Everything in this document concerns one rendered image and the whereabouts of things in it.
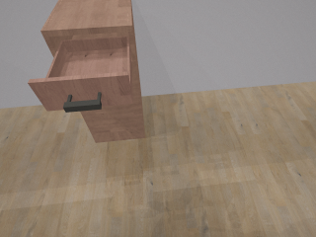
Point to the cabinet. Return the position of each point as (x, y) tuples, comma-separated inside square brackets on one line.
[(95, 19)]

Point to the drawer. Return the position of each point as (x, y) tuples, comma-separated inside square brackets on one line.
[(85, 67)]

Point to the handle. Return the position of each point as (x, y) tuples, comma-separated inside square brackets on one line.
[(81, 106)]

